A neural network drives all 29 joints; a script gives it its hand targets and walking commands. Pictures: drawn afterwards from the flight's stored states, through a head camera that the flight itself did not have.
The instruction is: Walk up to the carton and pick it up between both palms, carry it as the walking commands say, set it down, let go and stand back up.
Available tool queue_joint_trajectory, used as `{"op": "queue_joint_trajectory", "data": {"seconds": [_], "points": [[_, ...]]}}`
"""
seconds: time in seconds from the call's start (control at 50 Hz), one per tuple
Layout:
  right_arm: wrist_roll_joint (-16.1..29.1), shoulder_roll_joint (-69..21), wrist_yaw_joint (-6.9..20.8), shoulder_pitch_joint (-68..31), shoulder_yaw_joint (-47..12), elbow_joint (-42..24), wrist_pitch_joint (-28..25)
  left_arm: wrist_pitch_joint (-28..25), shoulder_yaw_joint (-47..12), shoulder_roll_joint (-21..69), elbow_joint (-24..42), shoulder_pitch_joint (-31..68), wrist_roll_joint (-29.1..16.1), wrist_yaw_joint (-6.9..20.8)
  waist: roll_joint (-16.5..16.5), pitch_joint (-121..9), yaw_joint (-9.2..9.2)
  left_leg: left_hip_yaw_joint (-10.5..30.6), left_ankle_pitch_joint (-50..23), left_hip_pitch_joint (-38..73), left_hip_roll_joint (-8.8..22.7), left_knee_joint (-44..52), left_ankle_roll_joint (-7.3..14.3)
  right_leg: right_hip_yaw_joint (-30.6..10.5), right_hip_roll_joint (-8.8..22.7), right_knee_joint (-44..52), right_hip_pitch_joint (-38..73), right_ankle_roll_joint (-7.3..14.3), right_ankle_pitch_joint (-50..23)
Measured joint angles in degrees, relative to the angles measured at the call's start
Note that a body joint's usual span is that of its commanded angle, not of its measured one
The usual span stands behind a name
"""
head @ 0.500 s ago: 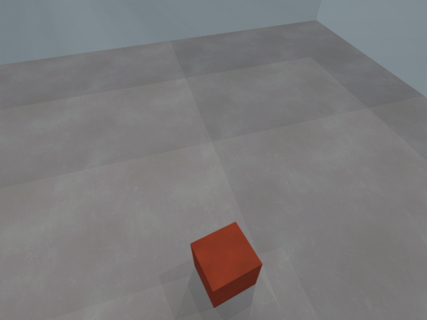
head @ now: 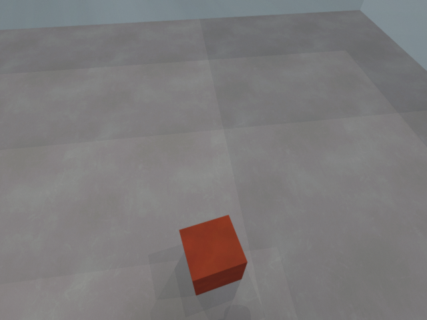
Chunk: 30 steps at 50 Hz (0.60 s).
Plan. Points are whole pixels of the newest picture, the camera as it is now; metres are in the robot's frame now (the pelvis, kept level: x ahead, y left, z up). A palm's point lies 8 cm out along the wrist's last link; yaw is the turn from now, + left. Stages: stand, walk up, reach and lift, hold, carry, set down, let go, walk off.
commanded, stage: walk up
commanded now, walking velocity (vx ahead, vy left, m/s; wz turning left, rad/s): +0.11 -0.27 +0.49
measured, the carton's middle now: (212, 255) +0.44 +0.03 -0.64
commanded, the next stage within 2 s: none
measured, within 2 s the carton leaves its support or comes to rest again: neither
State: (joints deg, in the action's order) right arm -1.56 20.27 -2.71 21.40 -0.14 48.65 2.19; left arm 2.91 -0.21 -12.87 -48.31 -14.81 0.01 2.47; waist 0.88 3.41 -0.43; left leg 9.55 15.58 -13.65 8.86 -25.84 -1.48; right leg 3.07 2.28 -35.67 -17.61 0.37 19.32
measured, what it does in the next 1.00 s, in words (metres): steps on the spot: right foot, then left foot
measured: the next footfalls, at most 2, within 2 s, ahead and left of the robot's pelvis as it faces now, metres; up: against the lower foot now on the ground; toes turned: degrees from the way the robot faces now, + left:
right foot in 0.02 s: +0.04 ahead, -0.15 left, +0.00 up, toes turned -3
left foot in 1.00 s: +0.13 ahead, +0.12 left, +0.00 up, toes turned +18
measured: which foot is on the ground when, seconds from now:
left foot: down 0.00-0.02, up 0.04-0.98, down 1.00-1.00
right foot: up 0.00-0.00, down 0.02-0.98, up 1.00-1.00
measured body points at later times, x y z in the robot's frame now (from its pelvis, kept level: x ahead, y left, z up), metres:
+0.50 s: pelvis +0.07 -0.12 +0.01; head +0.11 -0.17 +0.46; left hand +0.06 +0.15 -0.10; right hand +0.17 -0.36 -0.16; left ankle +0.04 +0.01 -0.67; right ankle +0.00 -0.15 -0.73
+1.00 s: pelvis +0.09 -0.02 +0.00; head +0.14 -0.03 +0.44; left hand +0.05 +0.24 -0.13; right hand +0.21 -0.25 -0.16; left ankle +0.09 +0.11 -0.73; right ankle +0.01 -0.14 -0.72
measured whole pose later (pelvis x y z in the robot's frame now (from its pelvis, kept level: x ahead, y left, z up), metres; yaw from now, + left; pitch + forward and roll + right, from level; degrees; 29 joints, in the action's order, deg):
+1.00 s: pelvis +0.09 -0.02 +0.00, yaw +15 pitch +2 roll +1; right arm -1.6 15.7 1.5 14.7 -0.1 48.6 1.5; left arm 1.3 -0.2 -12.5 -48.4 -19.5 0.0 -2.0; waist 2.4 4.0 -0.6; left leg -3.0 8.0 -22.1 1.4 -34.6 -1.4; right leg 16.0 7.7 -34.9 -6.6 0.0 25.3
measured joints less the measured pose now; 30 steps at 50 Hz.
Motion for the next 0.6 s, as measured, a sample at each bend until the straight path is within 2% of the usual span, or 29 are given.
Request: {"op": "queue_joint_trajectory", "data": {"seconds": [0.02, 0.04, 0.08, 0.14, 0.2, 0.34, 0.44, 0.56, 0.6], "points": [[0.0, 0.24, 0.0, -0.12, 0.0, 0.02, 0.07, -0.35, 0.01, -0.18, -0.01, -0.12, 0.0, -0.02, -0.39, -0.07, 0.1, 0.59, 2.03, -0.78, -0.51, -2.01, -0.03, -0.01, 0.52, 3.51, 2.03, -0.1, -0.6], [0.0, 0.64, -0.04, -0.78, 0.02, 0.07, 0.4, -0.54, -0.01, 0.16, -0.1, -0.1, 0.0, -0.05, 0.52, 0.33, 0.12, 1.06, 5.95, -2.27, -0.37, -6.07, -0.03, 1.01, 0.25, 3.05, 2.32, -0.27, -0.35], [0.0, 0.17, -0.11, -1.8, -0.02, 0.04, 1.05, -0.6, 0.02, 0.28, -0.11, -0.3, 0.0, -0.33, 1.13, 0.55, 0.17, -0.8, 10.83, -6.26, -2.01, -17.47, -0.04, 3.27, 0.71, 2.79, 3.75, 0.0, 0.28], [0.01, -0.93, 0.4, -4.67, -0.02, -0.03, 1.14, -0.78, 0.01, 0.3, -0.1, -1.55, 0.01, -1.15, 1.09, 0.49, 0.13, -5.64, 10.96, -10.1, -5.17, -31.77, -0.04, 5.03, 1.39, 6.44, 6.97, 1.26, -0.51], [0.01, -1.99, 1.02, -6.55, -0.03, -0.02, 0.88, -1.54, 0.01, 0.31, -0.06, -1.84, 0.01, -2.3, 1.14, 0.32, 0.06, -9.37, 8.84, -10.77, -7.59, -38.12, -0.04, 5.79, 1.32, 7.89, 8.44, 2.42, -0.29], [0.01, -4.39, 2.04, -6.56, -0.02, -0.02, 1.8, -2.37, 0.01, 0.32, -0.08, -2.02, 0.01, -4.56, 1.16, -0.29, 0.04, -13.19, 7.93, -10.86, -10.43, -35.21, -0.03, 9.13, 0.09, 9.12, 9.42, 2.91, 0.35], [0.01, -4.22, 2.94, -6.68, -0.01, -0.02, 2.73, -2.23, -0.01, 0.32, -0.1, -4.18, 0.0, -5.3, 0.99, -0.22, 0.04, -13.67, 7.53, -10.87, -12.08, -28.09, -0.02, 9.73, -0.07, 10.57, 11.36, 1.74, 0.25], [0.0, -3.86, 4.25, -6.7, -0.01, 0.0, 3.72, -1.88, 0.0, 0.31, -0.08, -4.72, 0.0, -5.36, 0.89, 0.62, 0.05, -13.7, 3.39, -10.83, -11.46, -26.74, -0.03, 9.73, 0.19, 11.47, 14.71, 1.83, 1.38], [0.0, -3.73, 4.46, -6.7, -0.01, 0.01, 3.9, -1.91, 0.0, 0.31, -0.09, -4.72, 0.0, -5.36, 0.9, 0.61, 0.05, -13.55, 2.12, -10.99, -10.85, -29.23, -0.02, 9.74, 0.38, 11.38, 15.42, 2.91, 2.48]]}}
